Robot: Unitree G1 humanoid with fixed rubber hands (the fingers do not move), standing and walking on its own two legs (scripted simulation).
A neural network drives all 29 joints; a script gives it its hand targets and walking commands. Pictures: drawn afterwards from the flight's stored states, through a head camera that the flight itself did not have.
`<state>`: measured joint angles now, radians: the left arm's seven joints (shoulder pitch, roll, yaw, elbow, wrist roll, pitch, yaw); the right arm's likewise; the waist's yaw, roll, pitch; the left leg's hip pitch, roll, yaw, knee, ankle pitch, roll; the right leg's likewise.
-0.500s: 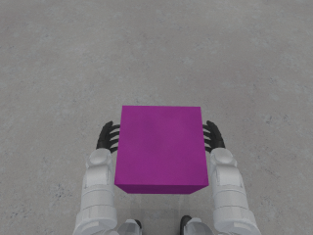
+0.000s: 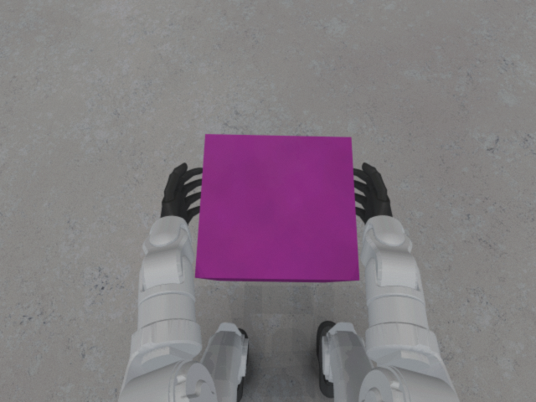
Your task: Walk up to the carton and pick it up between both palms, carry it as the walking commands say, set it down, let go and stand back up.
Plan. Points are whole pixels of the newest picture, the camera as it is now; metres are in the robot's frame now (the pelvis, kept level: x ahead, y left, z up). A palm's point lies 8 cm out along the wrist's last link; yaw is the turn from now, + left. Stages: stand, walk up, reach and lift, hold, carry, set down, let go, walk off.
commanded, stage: set down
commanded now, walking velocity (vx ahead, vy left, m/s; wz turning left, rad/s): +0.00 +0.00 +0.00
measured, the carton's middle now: (274, 220) +0.40 +0.03 -0.13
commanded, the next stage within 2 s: none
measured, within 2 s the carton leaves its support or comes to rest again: neither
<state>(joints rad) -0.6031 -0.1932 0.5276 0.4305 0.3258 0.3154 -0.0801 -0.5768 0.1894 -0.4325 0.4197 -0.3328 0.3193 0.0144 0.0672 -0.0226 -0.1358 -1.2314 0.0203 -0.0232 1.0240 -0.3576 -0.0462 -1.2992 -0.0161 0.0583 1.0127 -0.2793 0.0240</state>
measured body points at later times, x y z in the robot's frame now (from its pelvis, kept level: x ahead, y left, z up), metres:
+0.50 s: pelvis -0.01 +0.00 -0.08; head +0.21 -0.01 +0.31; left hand +0.42 +0.19 -0.15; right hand +0.43 -0.12 -0.16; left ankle +0.05 +0.15 -0.65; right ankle +0.09 -0.13 -0.65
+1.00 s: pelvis -0.02 +0.01 -0.15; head +0.24 +0.03 +0.22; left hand +0.43 +0.20 -0.24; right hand +0.45 -0.10 -0.24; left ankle +0.05 +0.15 -0.65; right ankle +0.09 -0.13 -0.65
